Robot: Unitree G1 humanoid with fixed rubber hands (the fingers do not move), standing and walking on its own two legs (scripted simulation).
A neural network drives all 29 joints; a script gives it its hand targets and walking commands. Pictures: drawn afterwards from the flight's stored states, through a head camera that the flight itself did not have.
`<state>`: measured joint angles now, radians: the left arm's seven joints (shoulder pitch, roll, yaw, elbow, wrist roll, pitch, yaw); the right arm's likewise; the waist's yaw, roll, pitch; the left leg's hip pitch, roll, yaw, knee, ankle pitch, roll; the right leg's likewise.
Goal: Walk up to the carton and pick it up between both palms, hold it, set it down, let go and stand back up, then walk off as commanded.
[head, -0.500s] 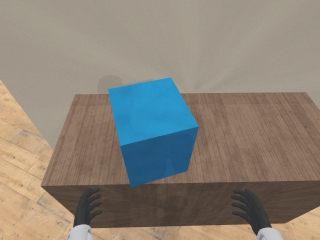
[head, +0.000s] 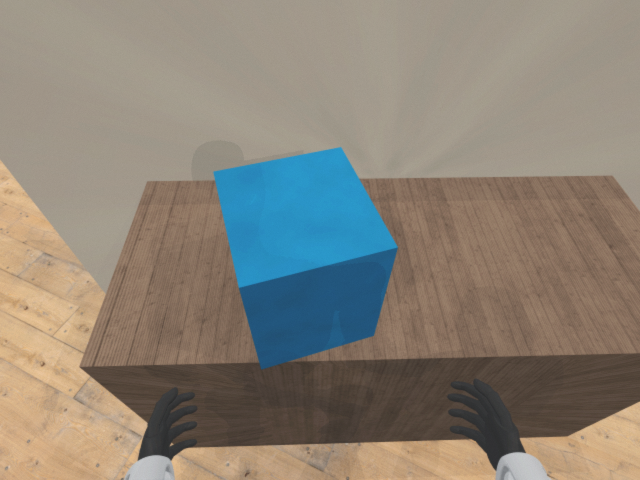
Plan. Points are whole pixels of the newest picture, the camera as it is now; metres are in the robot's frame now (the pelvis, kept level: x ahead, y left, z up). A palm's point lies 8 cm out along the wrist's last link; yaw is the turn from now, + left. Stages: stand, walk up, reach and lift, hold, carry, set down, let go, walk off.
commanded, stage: set down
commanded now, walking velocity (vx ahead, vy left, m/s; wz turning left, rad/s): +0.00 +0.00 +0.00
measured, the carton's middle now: (300, 260) +0.43 +0.05 -0.04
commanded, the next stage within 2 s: let go in 0.26 s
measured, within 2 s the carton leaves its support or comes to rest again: neither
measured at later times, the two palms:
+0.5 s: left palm (159, 447) +0.17 +0.23 -0.08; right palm (504, 449) +0.17 -0.21 -0.08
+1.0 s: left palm (131, 455) +0.17 +0.26 -0.09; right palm out of the picture +0.13 -0.24 -0.10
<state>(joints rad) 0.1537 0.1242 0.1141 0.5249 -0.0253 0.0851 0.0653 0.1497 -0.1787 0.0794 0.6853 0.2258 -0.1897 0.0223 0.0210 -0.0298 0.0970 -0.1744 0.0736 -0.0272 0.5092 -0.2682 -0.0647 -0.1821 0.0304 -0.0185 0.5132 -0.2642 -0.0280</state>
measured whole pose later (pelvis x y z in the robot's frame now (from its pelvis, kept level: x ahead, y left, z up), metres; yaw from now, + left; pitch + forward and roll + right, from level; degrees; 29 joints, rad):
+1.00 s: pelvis +0.01 +0.01 +0.00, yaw +0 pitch -4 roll -1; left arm 0.15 0.23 0.11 0.63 0.03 0.03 -0.01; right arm 0.17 -0.25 0.08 0.81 0.08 -0.03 -0.02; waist 0.01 -0.03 0.09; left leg -0.16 0.07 -0.03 0.51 -0.29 -0.06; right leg -0.16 0.03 -0.02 0.49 -0.27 -0.02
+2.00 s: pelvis +0.01 +0.01 +0.00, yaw +0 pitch -4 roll -1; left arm 0.15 0.31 0.11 0.88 0.03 -0.01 -0.01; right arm 0.18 -0.29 0.08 0.94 0.08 -0.01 -0.01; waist 0.02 -0.03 0.02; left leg -0.17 0.07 -0.03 0.53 -0.30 -0.06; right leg -0.16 0.03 -0.02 0.49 -0.27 -0.02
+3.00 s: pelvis +0.00 +0.01 +0.00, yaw +0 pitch -5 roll -1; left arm 0.15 0.31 0.11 0.95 0.03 -0.01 -0.02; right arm 0.18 -0.29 0.08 1.02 0.08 -0.01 -0.01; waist 0.02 -0.02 0.02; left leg -0.17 0.07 -0.03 0.53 -0.27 -0.06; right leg -0.16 0.03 -0.02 0.49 -0.25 -0.02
